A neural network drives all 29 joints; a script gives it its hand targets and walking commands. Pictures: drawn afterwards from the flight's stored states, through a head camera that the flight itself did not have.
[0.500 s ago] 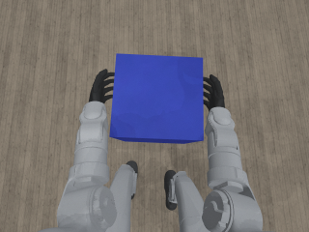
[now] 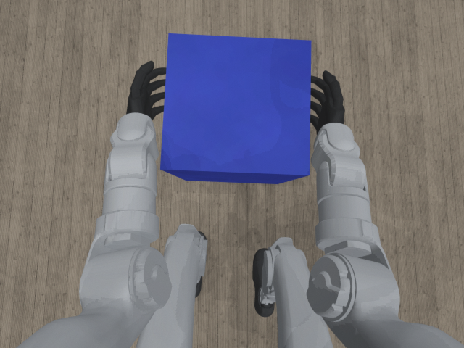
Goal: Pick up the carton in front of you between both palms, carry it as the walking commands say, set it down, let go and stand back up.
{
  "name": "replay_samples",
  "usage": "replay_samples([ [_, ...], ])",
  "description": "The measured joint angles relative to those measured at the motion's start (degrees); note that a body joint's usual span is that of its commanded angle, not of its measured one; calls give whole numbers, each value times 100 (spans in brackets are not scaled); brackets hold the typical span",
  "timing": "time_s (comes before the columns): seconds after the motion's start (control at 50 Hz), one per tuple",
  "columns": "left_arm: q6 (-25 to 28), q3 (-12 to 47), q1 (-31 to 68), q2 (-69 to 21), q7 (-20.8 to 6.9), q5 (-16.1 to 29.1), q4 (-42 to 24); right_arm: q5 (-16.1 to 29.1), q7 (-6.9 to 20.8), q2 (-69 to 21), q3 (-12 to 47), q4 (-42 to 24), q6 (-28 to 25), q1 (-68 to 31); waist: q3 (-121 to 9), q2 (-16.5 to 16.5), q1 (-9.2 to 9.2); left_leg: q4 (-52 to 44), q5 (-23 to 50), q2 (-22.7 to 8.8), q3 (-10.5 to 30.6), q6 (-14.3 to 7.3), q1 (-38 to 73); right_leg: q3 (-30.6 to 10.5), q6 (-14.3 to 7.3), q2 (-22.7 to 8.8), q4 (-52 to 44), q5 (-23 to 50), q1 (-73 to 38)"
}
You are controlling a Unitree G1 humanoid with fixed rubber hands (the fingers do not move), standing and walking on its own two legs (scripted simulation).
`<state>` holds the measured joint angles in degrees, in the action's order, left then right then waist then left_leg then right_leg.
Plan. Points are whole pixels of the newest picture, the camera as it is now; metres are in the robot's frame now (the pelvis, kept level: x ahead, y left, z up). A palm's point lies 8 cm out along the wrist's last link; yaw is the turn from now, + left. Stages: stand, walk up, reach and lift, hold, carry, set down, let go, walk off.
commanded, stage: set down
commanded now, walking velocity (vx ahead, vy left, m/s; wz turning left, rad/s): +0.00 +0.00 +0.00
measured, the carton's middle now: (235, 125) +0.47 +0.04 -0.16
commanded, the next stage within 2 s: none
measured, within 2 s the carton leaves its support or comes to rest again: rests again in 1.20 s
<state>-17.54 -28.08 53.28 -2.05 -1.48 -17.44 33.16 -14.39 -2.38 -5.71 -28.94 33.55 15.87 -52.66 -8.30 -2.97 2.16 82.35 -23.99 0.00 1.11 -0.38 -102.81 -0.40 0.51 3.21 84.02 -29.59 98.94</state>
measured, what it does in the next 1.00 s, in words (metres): lowers itself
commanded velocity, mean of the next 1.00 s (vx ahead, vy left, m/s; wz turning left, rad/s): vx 0.00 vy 0.00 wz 0.00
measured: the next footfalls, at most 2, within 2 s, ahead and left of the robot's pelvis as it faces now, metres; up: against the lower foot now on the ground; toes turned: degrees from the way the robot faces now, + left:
none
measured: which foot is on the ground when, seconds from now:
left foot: down 0.00-1.00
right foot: down 0.00-1.00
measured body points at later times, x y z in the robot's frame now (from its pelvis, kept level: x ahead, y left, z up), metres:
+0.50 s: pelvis -0.03 +0.00 -0.12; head +0.31 +0.04 +0.16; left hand +0.50 +0.21 -0.26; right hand +0.52 -0.09 -0.25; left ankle +0.09 +0.11 -0.54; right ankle +0.06 -0.12 -0.54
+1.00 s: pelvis -0.03 +0.00 -0.20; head +0.35 +0.03 +0.04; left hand +0.53 +0.22 -0.36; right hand +0.55 -0.08 -0.37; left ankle +0.09 +0.12 -0.54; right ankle +0.06 -0.12 -0.54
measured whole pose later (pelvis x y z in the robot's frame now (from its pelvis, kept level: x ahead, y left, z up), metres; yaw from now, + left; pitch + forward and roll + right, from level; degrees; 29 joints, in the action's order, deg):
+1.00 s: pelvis -0.03 +0.00 -0.20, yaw -1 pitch +41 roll -2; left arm -16.4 -18.8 82.5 16.1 2.0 -2.1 49.0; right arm 1.4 -10.7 10.0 -15.1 50.3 14.2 -83.2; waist 18.0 -2.8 4.8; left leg 122.5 -31.0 -0.6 1.0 -0.5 -132.0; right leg 0.4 1.6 5.1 125.1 -38.5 127.3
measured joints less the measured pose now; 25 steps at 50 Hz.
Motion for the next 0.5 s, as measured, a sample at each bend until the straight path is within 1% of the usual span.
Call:
replay_samples([
  [0.22,-118,84,851,422,101,292,182,294,-211,354,177,229,107,-910,416,6,42,1227,-156,-6,24,-5,-1298,51,44,40,1238,-204,1266],
  [0.5,-191,129,1939,919,184,433,640,443,-379,782,266,750,168,-2075,1281,-15,113,2380,-255,-6,27,-31,-2297,87,86,74,2418,-366,2232],
])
